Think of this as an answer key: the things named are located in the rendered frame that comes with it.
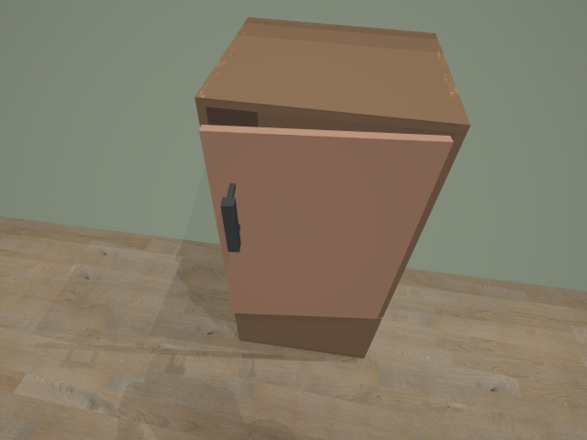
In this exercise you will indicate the cupboard door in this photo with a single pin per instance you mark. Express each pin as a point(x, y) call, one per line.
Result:
point(325, 216)

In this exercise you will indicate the handle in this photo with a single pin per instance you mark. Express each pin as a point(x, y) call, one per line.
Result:
point(230, 219)

